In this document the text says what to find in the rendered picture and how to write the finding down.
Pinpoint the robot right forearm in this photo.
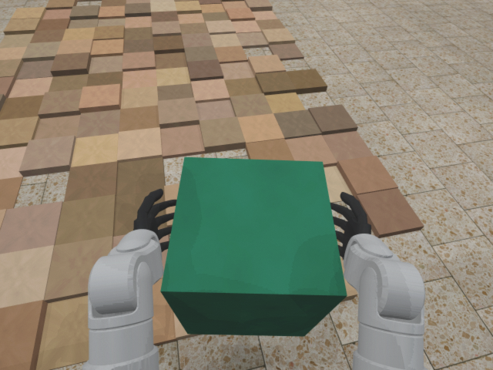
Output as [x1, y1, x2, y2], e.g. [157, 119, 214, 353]
[344, 234, 428, 370]

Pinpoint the robot left forearm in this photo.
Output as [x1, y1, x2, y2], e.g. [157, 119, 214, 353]
[82, 229, 164, 370]

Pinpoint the robot left hand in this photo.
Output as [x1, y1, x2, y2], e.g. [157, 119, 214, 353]
[133, 189, 176, 252]

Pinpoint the robot right hand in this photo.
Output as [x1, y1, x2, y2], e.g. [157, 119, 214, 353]
[330, 192, 371, 259]

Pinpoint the carton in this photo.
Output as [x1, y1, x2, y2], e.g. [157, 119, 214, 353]
[161, 157, 347, 336]

